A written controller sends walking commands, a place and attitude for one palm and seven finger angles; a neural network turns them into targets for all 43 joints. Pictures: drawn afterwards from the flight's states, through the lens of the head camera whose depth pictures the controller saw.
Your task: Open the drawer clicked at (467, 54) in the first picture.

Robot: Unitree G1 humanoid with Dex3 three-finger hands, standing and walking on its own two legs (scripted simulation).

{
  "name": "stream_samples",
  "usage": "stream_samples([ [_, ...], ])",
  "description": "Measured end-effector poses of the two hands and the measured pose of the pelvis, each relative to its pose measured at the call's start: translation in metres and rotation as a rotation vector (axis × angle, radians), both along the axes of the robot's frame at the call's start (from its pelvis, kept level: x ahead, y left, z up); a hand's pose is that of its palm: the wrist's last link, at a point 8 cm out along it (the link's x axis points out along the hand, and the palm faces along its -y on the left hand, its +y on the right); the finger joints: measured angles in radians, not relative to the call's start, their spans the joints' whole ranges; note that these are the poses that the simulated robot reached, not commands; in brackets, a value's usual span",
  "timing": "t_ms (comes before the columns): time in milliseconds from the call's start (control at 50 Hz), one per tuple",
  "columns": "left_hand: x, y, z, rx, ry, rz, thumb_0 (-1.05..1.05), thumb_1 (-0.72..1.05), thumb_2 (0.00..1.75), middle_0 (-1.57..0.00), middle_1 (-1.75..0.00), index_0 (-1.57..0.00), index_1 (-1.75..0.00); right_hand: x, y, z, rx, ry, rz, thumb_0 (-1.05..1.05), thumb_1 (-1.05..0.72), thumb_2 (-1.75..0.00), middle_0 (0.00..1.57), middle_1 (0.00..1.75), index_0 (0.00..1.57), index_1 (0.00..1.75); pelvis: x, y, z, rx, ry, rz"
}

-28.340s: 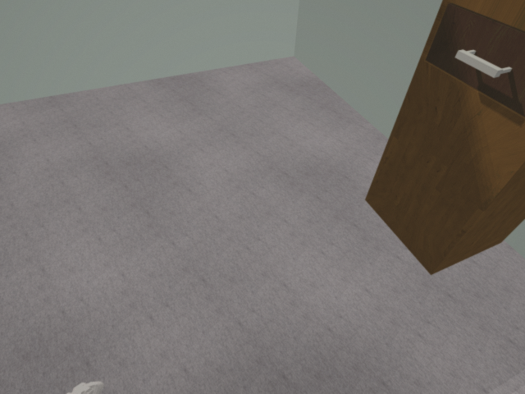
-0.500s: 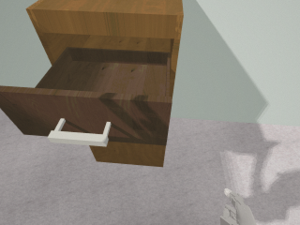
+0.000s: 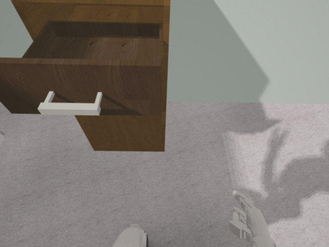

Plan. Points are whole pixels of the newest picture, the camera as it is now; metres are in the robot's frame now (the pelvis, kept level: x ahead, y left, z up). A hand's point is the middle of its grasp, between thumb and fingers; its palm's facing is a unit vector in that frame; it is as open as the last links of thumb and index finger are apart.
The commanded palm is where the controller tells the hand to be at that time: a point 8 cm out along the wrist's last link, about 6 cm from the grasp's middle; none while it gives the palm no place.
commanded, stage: stop stepping back and stand still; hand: left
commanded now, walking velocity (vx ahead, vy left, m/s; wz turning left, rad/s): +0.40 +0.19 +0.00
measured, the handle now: (72, 102) +0.43 +0.25 +0.10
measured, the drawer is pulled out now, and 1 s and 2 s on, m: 0.29 0.29 0.29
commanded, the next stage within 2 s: let the arm hang, fingers relaxed in 1.88 s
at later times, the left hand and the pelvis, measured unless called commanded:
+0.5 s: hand out of the picture +0.09 +0.24 +0.28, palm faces +0.55 -0.72 -0.41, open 7.5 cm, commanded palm +0.04 +0.29 +0.28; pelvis -0.08 +0.00 +0.01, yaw +3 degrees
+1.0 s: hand out of the picture +0.12 +0.24 +0.28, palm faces +0.52 -0.70 -0.49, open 7.4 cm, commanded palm +0.05 +0.30 +0.28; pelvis -0.07 +0.01 +0.00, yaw +2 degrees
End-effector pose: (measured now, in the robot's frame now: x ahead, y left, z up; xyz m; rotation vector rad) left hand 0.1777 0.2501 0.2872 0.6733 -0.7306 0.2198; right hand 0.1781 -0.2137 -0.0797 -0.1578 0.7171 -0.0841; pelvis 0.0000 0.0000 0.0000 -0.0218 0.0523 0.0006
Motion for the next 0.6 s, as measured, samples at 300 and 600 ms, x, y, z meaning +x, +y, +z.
stream_samples([
  [300,-0.074,0.046,-0.001,-0.076,-0.013,0.201,0.01,0.89,0.89,-0.21,-0.30,-0.21,-0.30,-0.084,-0.042,0.017,-0.108,0.019,-0.104,0.01,-0.90,-0.90,0.20,0.30,0.20,0.30,-0.051,0.004,0.005,0.014,-0.043,0.025],
  [600,-0.144,0.028,0.020,-0.002,-0.149,0.201,0.01,0.89,0.89,-0.21,-0.30,-0.21,-0.30,-0.114,0.004,0.002,-0.031,0.011,0.028,0.01,-0.90,-0.90,0.20,0.30,0.20,0.30,-0.091,-0.002,0.001,0.002,-0.051,0.057],
])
